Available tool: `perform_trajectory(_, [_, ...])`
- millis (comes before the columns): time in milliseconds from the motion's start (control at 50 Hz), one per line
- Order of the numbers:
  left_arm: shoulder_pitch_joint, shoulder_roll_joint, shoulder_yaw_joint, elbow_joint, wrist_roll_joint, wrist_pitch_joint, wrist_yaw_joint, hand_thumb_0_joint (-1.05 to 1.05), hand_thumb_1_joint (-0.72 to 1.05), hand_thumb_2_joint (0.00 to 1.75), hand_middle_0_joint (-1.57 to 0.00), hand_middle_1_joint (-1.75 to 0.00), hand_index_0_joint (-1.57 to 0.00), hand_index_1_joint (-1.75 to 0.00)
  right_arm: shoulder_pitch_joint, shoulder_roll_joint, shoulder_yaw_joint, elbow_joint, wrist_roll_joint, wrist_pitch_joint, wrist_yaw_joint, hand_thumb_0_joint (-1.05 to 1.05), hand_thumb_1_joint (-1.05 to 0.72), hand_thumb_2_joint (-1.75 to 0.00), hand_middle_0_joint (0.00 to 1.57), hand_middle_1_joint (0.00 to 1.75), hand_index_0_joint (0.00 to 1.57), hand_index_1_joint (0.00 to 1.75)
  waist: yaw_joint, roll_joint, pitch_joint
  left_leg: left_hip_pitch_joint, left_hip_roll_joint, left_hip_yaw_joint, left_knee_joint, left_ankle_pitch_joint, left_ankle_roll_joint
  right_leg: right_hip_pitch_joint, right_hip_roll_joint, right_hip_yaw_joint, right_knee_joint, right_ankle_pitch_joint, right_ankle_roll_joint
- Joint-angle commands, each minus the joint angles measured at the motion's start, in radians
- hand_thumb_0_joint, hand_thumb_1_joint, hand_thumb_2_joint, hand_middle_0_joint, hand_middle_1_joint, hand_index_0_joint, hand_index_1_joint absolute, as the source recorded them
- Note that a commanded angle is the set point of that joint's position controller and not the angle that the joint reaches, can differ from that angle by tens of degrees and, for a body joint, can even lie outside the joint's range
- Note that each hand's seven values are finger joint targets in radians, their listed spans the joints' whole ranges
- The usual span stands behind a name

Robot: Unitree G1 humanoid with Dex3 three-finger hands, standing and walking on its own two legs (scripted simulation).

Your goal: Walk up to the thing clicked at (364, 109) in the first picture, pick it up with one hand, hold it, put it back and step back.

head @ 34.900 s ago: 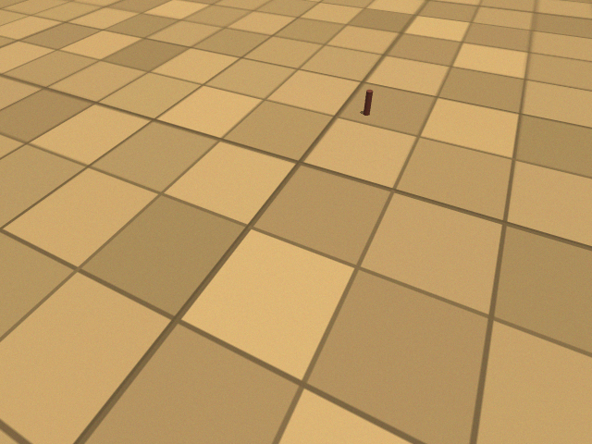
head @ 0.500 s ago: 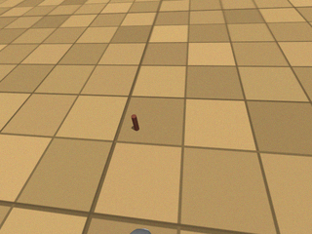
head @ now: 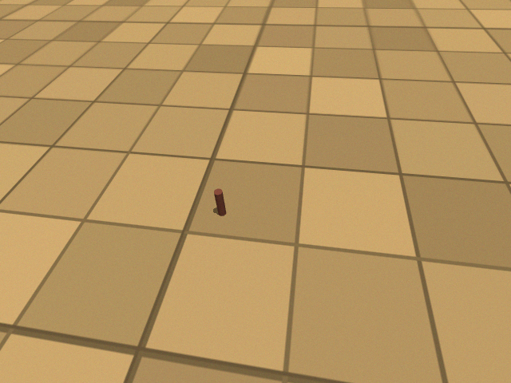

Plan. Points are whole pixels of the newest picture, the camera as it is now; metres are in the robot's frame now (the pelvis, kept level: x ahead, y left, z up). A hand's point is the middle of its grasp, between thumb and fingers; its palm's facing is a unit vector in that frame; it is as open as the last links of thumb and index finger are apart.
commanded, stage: step back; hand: left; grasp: from the side
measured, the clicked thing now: (220, 202) +1.04 +0.22 -0.68
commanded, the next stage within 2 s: stand in 0.44 s
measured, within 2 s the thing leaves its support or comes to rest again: neither
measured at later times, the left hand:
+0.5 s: hand out of the picture +0.13 +0.30 -0.15, palm faces +0.03 -0.94 -0.35, open 7.3 cm
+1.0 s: hand out of the picture +0.11 +0.29 -0.13, palm faces -0.01 -0.94 -0.35, open 7.3 cm
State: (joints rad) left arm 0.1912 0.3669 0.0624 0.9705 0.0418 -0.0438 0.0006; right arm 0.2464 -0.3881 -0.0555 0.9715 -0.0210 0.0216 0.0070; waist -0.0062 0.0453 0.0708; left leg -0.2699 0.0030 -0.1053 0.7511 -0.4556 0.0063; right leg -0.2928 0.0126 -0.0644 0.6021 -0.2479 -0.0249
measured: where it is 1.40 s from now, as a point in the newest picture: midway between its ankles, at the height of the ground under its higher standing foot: outside the picture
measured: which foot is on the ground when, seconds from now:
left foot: up 0.00-0.22, down 0.24-1.00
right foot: down 0.00-1.00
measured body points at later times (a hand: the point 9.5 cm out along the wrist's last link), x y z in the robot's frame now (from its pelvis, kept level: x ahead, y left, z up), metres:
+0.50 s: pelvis +0.05 +0.04 +0.01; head +0.06 +0.05 +0.46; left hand +0.13 +0.35 -0.12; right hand +0.15 -0.25 -0.11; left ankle +0.04 +0.17 -0.72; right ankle +0.05 -0.11 -0.72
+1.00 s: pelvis +0.03 +0.03 +0.02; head +0.04 +0.03 +0.47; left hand +0.11 +0.33 -0.11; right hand +0.13 -0.27 -0.11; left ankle +0.04 +0.17 -0.72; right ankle +0.05 -0.11 -0.72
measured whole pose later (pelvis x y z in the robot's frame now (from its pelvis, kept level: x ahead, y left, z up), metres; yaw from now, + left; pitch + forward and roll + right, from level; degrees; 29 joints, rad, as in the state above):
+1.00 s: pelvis +0.03 +0.03 +0.02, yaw +0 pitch -4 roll +0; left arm 0.09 0.35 0.00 1.15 0.01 -0.02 -0.01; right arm 0.07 -0.35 -0.01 1.13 -0.01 -0.01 0.01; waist 0.01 0.01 0.07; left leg -0.10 0.03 0.00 0.34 -0.17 -0.03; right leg -0.10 -0.05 -0.04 0.34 -0.17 0.03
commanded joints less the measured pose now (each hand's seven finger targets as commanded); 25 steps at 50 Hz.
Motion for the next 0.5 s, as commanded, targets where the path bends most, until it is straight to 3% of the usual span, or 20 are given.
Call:
perform_trajectory(0, [-0.089, 0.301, 0.075, -0.090, -0.001, -0.025, 0.018, 0.00, 0.90, 0.90, -0.20, -0.30, -0.20, -0.30, 0.015, -0.201, -0.046, -0.046, 0.002, -0.023, -0.016, 0.00, -0.90, -0.90, 0.20, 0.30, 0.20, 0.30, 0.018, -0.116, 0.040, -0.159, 0.028, -0.044, 0.180, -0.096, 0.002, -0.028, -0.393, 0.525, -0.369, -0.374, -0.210])
perform_trajectory(40, [-0.080, 0.264, 0.063, -0.083, -0.009, -0.030, 0.019, 0.00, 0.90, 0.90, -0.20, -0.30, -0.20, -0.30, 0.024, -0.176, -0.038, -0.021, 0.004, -0.027, -0.011, 0.00, -0.90, -0.90, 0.20, 0.30, 0.20, 0.30, 0.023, -0.126, 0.005, -0.162, 0.011, -0.051, 0.150, -0.028, 0.004, 0.040, -0.302, 0.370, -0.317, -0.178, -0.153])
perform_trajectory(140, [-0.088, 0.265, 0.061, -0.064, -0.013, -0.024, 0.015, 0.00, 0.90, 0.90, -0.20, -0.30, -0.20, -0.30, 0.003, -0.153, -0.031, -0.011, -0.005, -0.037, -0.008, 0.00, -0.90, -0.90, 0.20, 0.30, 0.20, 0.30, 0.028, -0.215, -0.051, -0.078, 0.017, 0.071, -0.071, 0.006, -0.009, 0.080, -0.278, 0.232, -0.220, 0.136, -0.141])
perform_trajectory(160, [-0.094, 0.264, 0.056, -0.063, -0.020, -0.021, 0.015, 0.00, 0.90, 0.90, -0.20, -0.30, -0.20, -0.30, 0.011, -0.146, -0.032, -0.005, -0.007, -0.041, -0.009, 0.00, -0.90, -0.90, 0.20, 0.30, 0.20, 0.30, 0.020, -0.224, -0.073, -0.038, 0.008, 0.101, -0.136, 0.050, -0.012, 0.094, -0.261, 0.198, -0.175, 0.212, -0.129])
perform_trajectory(200, [-0.103, 0.243, 0.042, -0.062, -0.030, -0.007, 0.014, 0.00, 0.90, 0.90, -0.20, -0.30, -0.20, -0.30, 0.022, -0.138, -0.035, 0.019, -0.010, -0.050, -0.016, 0.00, -0.90, -0.90, 0.20, 0.30, 0.20, 0.30, -0.005, -0.192, -0.103, 0.073, -0.014, 0.131, -0.313, 0.266, -0.008, 0.073, -0.211, 0.128, -0.051, 0.364, -0.082])
perform_trajectory(220, [-0.096, 0.215, 0.031, -0.068, -0.032, -0.003, 0.015, 0.00, 0.90, 0.90, -0.20, -0.30, -0.20, -0.30, 0.012, -0.161, -0.044, 0.022, -0.014, -0.052, -0.021, 0.00, -0.90, -0.90, 0.20, 0.30, 0.20, 0.30, -0.002, -0.151, -0.123, 0.137, 0.021, 0.074, -0.301, 0.388, 0.010, 0.027, -0.187, 0.108, -0.004, 0.364, -0.045])
perform_trajectory(240, [-0.101, 0.189, 0.022, -0.074, -0.038, -0.001, 0.015, 0.00, 0.90, 0.90, -0.20, -0.30, -0.20, -0.30, -0.002, -0.193, -0.048, 0.018, -0.016, -0.055, -0.026, 0.00, -0.90, -0.90, 0.20, 0.30, 0.20, 0.30, 0.006, -0.057, -0.145, 0.152, 0.117, -0.034, -0.306, 0.506, 0.037, 0.000, -0.137, 0.071, 0.049, 0.275, -0.015])
perform_trajectory(260, [-0.100, 0.170, 0.014, -0.066, -0.050, 0.007, 0.014, 0.00, 0.90, 0.90, -0.20, -0.30, -0.20, -0.30, -0.086, -0.229, -0.043, -0.002, -0.013, -0.058, -0.026, 0.00, -0.90, -0.90, 0.20, 0.30, 0.20, 0.30, 0.035, 0.017, -0.132, 0.069, 0.208, -0.152, -0.340, 0.426, 0.096, 0.002, -0.066, 0.044, 0.039, 0.042, 0.014])
perform_trajectory(280, [-0.097, 0.195, 0.021, -0.038, -0.050, 0.013, 0.016, 0.00, 0.90, 0.90, -0.20, -0.30, -0.20, -0.30, -0.136, -0.252, -0.040, -0.004, -0.001, -0.054, -0.021, 0.00, -0.90, -0.90, 0.20, 0.30, 0.20, 0.30, 0.042, 0.037, -0.113, -0.033, 0.231, -0.142, -0.335, 0.326, 0.142, 0.096, -0.053, 0.044, 0.005, -0.115, 0.006])
perform_trajectory(300, [-0.098, 0.195, 0.016, -0.022, -0.042, 0.010, 0.017, 0.00, 0.90, 0.90, -0.20, -0.30, -0.20, -0.30, -0.171, -0.231, -0.036, 0.003, -0.003, -0.048, -0.017, 0.00, -0.90, -0.90, 0.20, 0.30, 0.20, 0.30, 0.047, 0.032, -0.092, -0.070, 0.210, -0.117, -0.333, 0.305, 0.122, 0.134, -0.063, 0.056, -0.050, -0.098, 0.002])
perform_trajectory(340, [-0.105, 0.214, 0.019, -0.008, -0.036, 0.000, 0.014, 0.00, 0.90, 0.90, -0.20, -0.30, -0.20, -0.30, -0.178, -0.187, -0.018, 0.009, 0.000, -0.048, -0.018, 0.00, -0.90, -0.90, 0.20, 0.30, 0.20, 0.30, 0.042, 0.013, -0.112, -0.041, 0.134, -0.028, -0.294, 0.383, 0.052, 0.176, -0.119, 0.101, -0.103, 0.111, -0.010])
perform_trajectory(360, [-0.108, 0.227, 0.022, -0.005, -0.039, -0.001, 0.014, 0.00, 0.90, 0.90, -0.20, -0.30, -0.20, -0.30, -0.161, -0.184, -0.016, 0.018, 0.000, -0.049, -0.021, 0.00, -0.90, -0.90, 0.20, 0.30, 0.20, 0.30, 0.029, 0.015, -0.120, -0.034, 0.115, -0.013, -0.287, 0.410, 0.037, 0.189, -0.132, 0.111, -0.095, 0.181, -0.012])
perform_trajectory(400, [-0.112, 0.226, 0.016, 0.012, -0.044, 0.001, 0.016, 0.00, 0.90, 0.90, -0.20, -0.30, -0.20, -0.30, -0.169, -0.181, -0.017, 0.040, 0.004, -0.049, -0.021, 0.00, -0.90, -0.90, 0.20, 0.30, 0.20, 0.30, 0.026, 0.021, -0.128, 0.025, 0.116, -0.009, -0.295, 0.460, 0.032, 0.169, -0.138, 0.099, -0.091, 0.228, -0.012])
perform_trajectory(420, [-0.088, 0.171, -0.010, 0.043, -0.048, 0.006, 0.010, 0.00, 0.90, 0.90, -0.20, -0.30, -0.20, -0.30, -0.154, -0.199, -0.008, 0.041, 0.010, -0.060, -0.017, 0.00, -0.90, -0.90, 0.20, 0.30, 0.20, 0.30, 0.027, 0.020, -0.139, 0.073, 0.137, -0.028, -0.335, 0.501, 0.035, 0.178, -0.130, 0.099, -0.114, 0.236, -0.005])
perform_trajectory(480, [-0.104, 0.185, -0.015, 0.054, -0.048, 0.007, 0.010, 0.00, 0.90, 0.90, -0.20, -0.30, -0.20, -0.30, -0.181, -0.191, -0.007, 0.052, 0.012, -0.069, -0.016, 0.00, -0.90, -0.90, 0.20, 0.30, 0.20, 0.30, 0.022, 0.020, -0.147, 0.137, 0.145, -0.020, -0.333, 0.643, 0.032, 0.190, -0.130, 0.088, -0.151, 0.296, 0.007])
